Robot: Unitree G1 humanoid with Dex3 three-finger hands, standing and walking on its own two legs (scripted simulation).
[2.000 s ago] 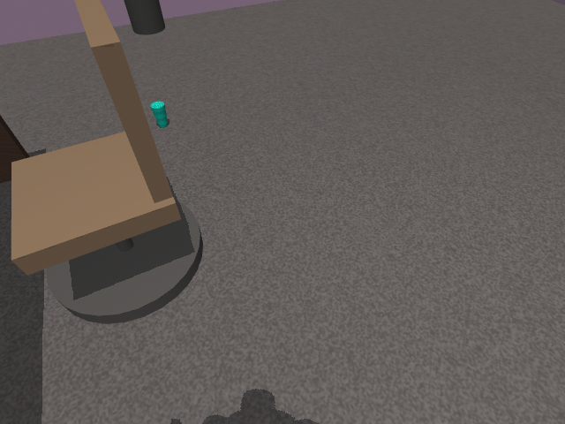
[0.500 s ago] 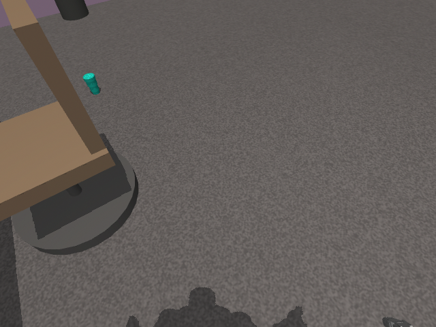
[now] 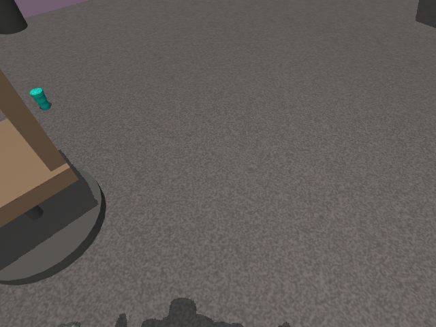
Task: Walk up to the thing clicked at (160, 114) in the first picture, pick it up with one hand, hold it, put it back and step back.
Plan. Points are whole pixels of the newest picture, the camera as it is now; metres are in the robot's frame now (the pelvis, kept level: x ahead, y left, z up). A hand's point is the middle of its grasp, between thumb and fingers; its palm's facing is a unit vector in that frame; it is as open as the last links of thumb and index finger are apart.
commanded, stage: walk up
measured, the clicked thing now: (41, 99) +1.58 +1.28 -0.69
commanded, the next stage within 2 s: stand in 0.60 s
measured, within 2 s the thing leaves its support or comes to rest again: neither
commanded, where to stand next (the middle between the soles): +0.08 +0.00 m, yaw -2 degrees
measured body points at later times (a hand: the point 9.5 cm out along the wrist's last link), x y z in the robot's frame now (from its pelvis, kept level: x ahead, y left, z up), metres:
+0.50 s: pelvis +0.01 +0.00 +0.02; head +0.01 +0.00 +0.47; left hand +0.12 +0.30 -0.11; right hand +0.07 -0.30 -0.11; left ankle +0.00 +0.13 -0.73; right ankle +0.01 -0.12 -0.73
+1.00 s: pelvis +0.01 +0.01 +0.02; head +0.01 +0.01 +0.47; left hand +0.10 +0.31 -0.11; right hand +0.08 -0.30 -0.11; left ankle +0.00 +0.13 -0.73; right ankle +0.01 -0.12 -0.73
